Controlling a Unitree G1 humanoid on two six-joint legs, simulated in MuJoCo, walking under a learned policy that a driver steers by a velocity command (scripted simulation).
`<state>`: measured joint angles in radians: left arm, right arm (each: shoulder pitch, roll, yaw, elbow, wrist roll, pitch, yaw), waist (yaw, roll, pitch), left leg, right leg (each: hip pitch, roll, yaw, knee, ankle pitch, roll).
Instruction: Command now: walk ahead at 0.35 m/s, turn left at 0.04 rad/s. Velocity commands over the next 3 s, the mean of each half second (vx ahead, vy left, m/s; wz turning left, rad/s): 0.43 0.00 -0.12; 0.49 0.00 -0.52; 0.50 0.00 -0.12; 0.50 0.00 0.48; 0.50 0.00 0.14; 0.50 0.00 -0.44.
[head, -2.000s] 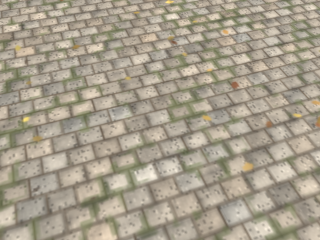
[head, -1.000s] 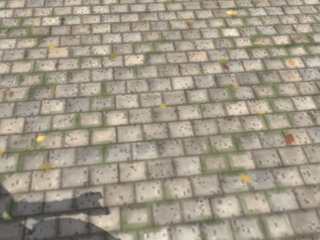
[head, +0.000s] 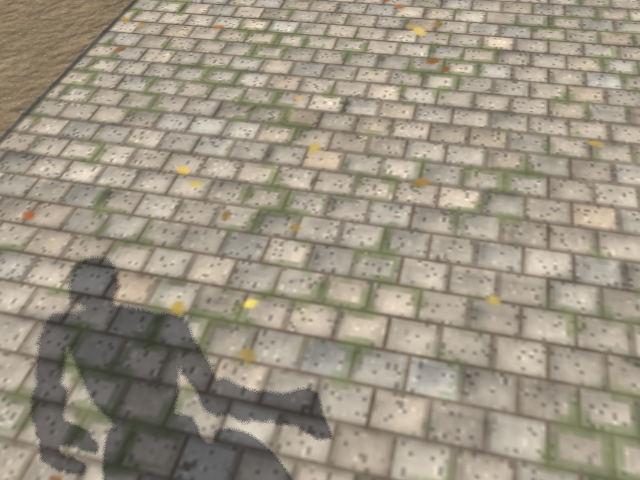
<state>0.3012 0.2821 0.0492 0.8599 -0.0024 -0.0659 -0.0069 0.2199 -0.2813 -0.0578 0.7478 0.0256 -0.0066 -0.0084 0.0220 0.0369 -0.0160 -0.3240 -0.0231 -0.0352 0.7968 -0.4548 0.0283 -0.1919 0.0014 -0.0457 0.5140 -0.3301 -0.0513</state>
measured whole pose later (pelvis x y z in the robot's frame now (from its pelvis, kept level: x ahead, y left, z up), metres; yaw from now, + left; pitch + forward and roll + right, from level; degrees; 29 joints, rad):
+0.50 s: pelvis +0.23 +0.06 -0.01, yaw -6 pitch +1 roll +1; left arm 0.39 0.29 0.05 0.87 -0.04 -0.05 0.02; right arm 0.10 -0.26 -0.05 0.72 0.00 -0.09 0.03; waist 0.05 -0.02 0.06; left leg -0.37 0.00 0.07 0.51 -0.16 0.03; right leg -0.31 -0.04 0.07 1.14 -0.41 -0.02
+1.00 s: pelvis +0.49 -0.04 -0.02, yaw -23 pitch +1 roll +1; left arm 0.15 0.30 0.07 0.66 -0.02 -0.04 -0.04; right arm 0.24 -0.30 -0.06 0.84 0.02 -0.08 0.00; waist -0.02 0.00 0.09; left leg -0.22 0.05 0.03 1.14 -0.49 -0.01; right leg -0.48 0.05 -0.04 0.65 -0.19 -0.11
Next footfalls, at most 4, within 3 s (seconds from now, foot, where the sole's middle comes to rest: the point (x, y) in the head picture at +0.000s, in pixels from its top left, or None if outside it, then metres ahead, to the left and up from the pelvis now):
0.38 left None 0.35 0.16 -0.77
0.92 right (432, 454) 0.59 -0.15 -0.77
1.46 left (396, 311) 0.96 -0.09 -0.77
1.94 right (490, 247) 1.17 -0.37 -0.77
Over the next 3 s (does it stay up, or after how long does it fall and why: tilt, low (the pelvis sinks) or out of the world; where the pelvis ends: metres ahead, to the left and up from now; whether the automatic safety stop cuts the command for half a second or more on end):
stays up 1.58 -0.30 -0.02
